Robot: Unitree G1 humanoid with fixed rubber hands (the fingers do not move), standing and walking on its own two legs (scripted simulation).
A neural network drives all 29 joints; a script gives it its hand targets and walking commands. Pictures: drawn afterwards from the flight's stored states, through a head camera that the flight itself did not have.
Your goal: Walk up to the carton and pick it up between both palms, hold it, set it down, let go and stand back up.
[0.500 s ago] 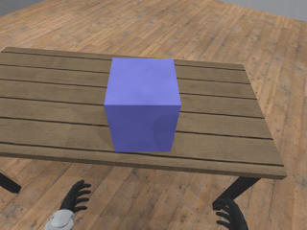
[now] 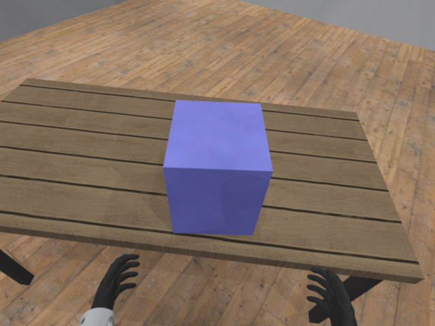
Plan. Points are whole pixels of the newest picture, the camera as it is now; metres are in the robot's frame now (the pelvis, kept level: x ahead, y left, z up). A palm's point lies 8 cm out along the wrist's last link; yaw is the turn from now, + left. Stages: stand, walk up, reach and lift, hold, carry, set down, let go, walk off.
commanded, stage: reach and lift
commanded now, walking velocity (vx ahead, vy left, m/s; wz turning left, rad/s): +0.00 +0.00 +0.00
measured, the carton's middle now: (215, 170) +0.46 +0.02 -0.02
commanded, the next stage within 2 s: none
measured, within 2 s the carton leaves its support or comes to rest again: neither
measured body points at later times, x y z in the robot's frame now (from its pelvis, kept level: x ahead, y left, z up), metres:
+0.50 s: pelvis +0.01 +0.00 +0.00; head +0.00 +0.02 +0.45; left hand +0.23 +0.20 -0.03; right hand +0.24 -0.21 -0.03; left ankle -0.03 +0.11 -0.74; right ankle -0.01 -0.09 -0.74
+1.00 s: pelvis +0.00 -0.01 +0.00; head -0.01 +0.01 +0.45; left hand +0.31 +0.20 +0.03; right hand +0.31 -0.21 +0.04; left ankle -0.03 +0.11 -0.74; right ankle -0.01 -0.09 -0.74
